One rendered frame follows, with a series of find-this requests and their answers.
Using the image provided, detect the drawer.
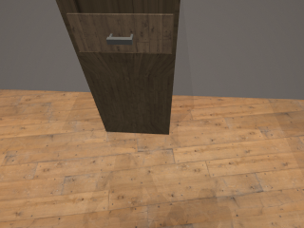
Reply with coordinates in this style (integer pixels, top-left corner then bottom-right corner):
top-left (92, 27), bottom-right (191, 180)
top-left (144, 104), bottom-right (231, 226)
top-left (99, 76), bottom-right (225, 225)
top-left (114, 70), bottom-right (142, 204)
top-left (66, 12), bottom-right (174, 53)

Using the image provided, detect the handle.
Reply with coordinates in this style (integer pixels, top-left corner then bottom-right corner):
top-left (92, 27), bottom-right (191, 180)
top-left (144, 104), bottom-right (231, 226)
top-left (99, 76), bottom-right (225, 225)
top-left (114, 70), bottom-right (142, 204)
top-left (106, 33), bottom-right (134, 46)

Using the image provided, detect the cabinet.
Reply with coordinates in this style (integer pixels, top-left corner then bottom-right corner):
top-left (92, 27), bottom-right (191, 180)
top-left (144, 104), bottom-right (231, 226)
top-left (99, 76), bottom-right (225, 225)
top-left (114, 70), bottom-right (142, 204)
top-left (55, 0), bottom-right (181, 135)

